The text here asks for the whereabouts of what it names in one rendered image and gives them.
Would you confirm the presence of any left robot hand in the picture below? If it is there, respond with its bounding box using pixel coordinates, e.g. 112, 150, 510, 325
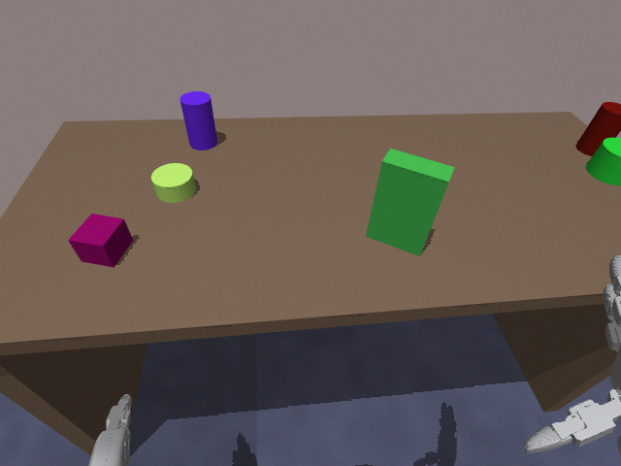
88, 394, 132, 466

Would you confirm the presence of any desk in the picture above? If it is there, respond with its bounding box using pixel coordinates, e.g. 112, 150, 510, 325
0, 112, 621, 455

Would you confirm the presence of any right robot hand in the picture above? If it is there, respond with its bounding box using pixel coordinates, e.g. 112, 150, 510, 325
525, 254, 621, 453

